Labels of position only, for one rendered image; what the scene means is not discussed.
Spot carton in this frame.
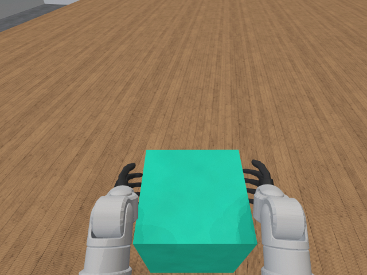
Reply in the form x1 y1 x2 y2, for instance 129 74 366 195
133 150 257 273

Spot robot left forearm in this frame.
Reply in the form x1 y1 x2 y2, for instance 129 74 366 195
79 186 138 275

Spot left robot hand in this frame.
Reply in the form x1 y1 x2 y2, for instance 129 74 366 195
114 163 143 204

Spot right robot hand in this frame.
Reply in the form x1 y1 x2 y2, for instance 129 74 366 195
243 159 274 204

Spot robot right forearm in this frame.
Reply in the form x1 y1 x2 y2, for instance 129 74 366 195
253 184 314 275

